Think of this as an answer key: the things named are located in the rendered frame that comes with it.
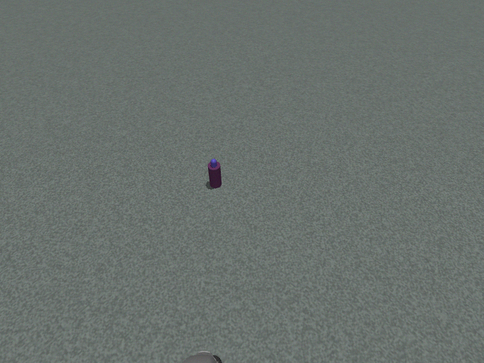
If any bottle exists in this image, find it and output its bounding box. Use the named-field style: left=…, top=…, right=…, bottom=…
left=208, top=159, right=222, bottom=188

